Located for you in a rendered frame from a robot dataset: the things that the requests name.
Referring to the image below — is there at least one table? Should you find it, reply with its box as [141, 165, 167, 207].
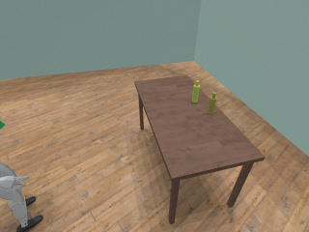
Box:
[134, 75, 265, 224]

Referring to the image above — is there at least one right robot thigh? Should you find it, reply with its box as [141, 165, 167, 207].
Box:
[0, 188, 24, 208]

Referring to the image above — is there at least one robot thigh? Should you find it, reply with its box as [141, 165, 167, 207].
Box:
[0, 188, 24, 208]
[0, 161, 18, 185]

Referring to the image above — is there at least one left robot thigh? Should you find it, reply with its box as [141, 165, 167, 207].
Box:
[0, 161, 18, 185]

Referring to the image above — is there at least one right robot hand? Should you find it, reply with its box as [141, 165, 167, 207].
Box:
[0, 175, 29, 189]

